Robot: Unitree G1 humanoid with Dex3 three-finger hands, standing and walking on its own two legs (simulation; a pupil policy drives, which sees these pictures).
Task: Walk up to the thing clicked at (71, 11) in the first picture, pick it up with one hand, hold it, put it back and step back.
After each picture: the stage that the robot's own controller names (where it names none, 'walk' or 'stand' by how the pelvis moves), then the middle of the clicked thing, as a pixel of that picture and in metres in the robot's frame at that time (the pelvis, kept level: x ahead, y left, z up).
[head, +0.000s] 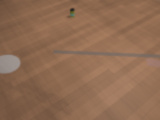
stand; (72, 12) +2.05 +0.12 -0.72
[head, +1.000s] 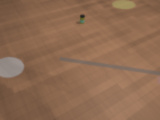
walk; (82, 19) +1.93 +0.04 -0.70
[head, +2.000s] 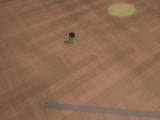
walk; (71, 38) +1.31 +0.10 -0.69
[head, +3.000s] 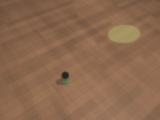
walk; (65, 78) +0.81 +0.11 -0.71
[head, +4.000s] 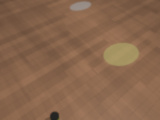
walk; (55, 118) +0.46 +0.16 -0.71
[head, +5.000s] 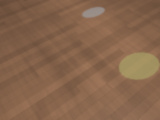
stand; out of the picture +0.30 +0.15 -0.70
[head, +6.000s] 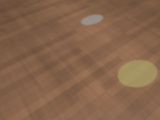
stand; out of the picture +0.27 +0.13 -0.72
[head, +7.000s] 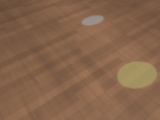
stand; out of the picture +0.27 +0.14 -0.73
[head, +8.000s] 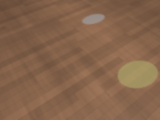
stand; out of the picture +0.26 +0.15 -0.73
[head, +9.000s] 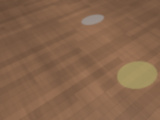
stand; out of the picture +0.26 +0.15 -0.73
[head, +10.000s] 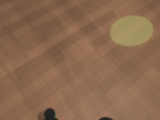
go down; (50, 114) +0.29 +0.15 -0.58
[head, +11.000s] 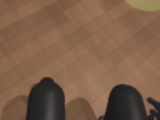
go down; (47, 86) +0.35 +0.17 -0.32
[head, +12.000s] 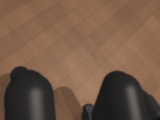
close in; (21, 77) +0.33 +0.20 -0.25
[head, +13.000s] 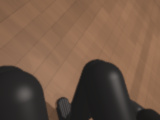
close; out of the picture +0.34 +0.21 -0.21
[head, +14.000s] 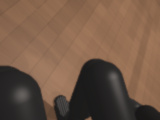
close; out of the picture +0.38 +0.22 -0.21
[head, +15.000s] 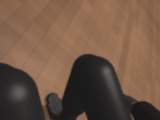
lift; out of the picture +0.43 +0.14 -0.23
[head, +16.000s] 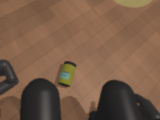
lift; (67, 74) +0.42 +0.05 -0.34
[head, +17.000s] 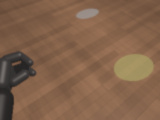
hold; out of the picture +0.32 -0.07 -0.68
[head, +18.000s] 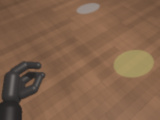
hold; out of the picture +0.31 -0.08 -0.71
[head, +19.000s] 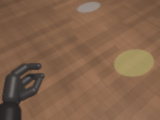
stand; out of the picture +0.30 -0.12 -0.71
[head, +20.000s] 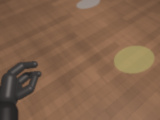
stand; out of the picture +0.29 -0.14 -0.70
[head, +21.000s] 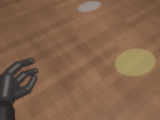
stand; out of the picture +0.28 -0.16 -0.70
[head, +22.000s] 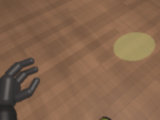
stand; out of the picture +0.30 -0.17 -0.66
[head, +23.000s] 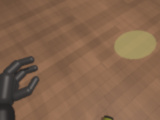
stand; out of the picture +0.29 -0.19 -0.64
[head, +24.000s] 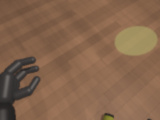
stand; out of the picture +0.29 -0.19 -0.62
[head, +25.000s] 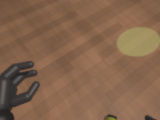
stand; out of the picture +0.29 -0.20 -0.61
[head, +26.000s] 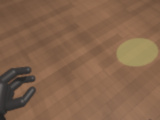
stand; out of the picture +0.28 -0.20 -0.66
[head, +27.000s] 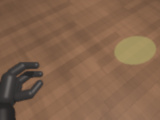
stand; out of the picture +0.27 -0.20 -0.67
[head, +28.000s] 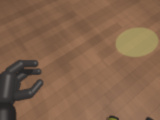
close; out of the picture +0.28 -0.22 -0.63
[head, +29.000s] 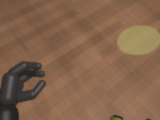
close; out of the picture +0.28 -0.23 -0.61
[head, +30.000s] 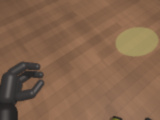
close; out of the picture +0.28 -0.24 -0.62
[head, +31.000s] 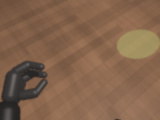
hold; out of the picture +0.27 -0.24 -0.63
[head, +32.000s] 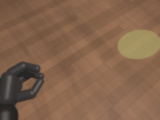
hold; out of the picture +0.26 -0.24 -0.63
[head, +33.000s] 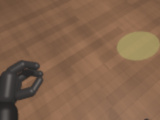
hold; out of the picture +0.27 -0.25 -0.63
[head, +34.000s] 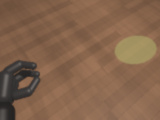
hold; out of the picture +0.26 -0.26 -0.65
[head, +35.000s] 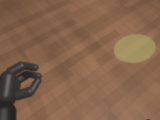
hold; out of the picture +0.26 -0.26 -0.65
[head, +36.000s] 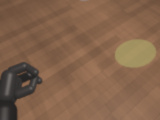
hold; out of the picture +0.25 -0.27 -0.68
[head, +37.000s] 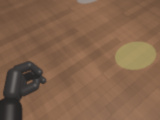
hold; out of the picture +0.24 -0.28 -0.69
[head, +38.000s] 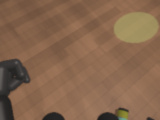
crouch; (121, 118) +0.27 -0.28 -0.57
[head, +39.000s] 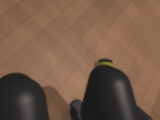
lower; (105, 72) +0.37 -0.24 -0.25
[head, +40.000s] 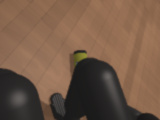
lower; (80, 63) +0.41 -0.23 -0.24
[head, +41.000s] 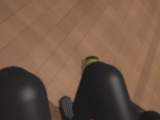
lower; (92, 69) +0.41 -0.24 -0.25
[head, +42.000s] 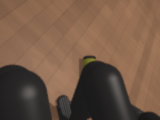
lower; (89, 68) +0.41 -0.24 -0.25
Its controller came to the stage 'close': yes
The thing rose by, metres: 0.01
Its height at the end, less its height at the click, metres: -0.02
